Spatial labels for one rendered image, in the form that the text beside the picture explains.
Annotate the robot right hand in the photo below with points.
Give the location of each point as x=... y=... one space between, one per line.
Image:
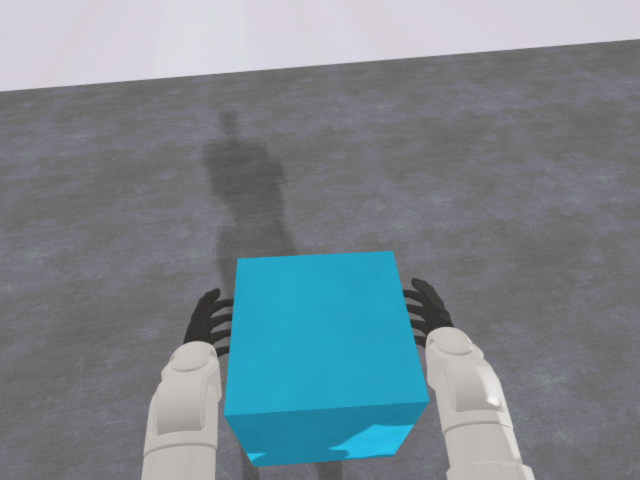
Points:
x=433 y=312

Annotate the robot left hand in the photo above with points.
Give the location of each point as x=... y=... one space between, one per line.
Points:
x=202 y=324

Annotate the carton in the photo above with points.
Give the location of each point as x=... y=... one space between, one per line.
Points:
x=323 y=364

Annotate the left robot forearm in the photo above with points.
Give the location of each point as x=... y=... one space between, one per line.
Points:
x=182 y=427

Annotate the right robot forearm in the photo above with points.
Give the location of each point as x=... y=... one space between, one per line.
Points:
x=474 y=417

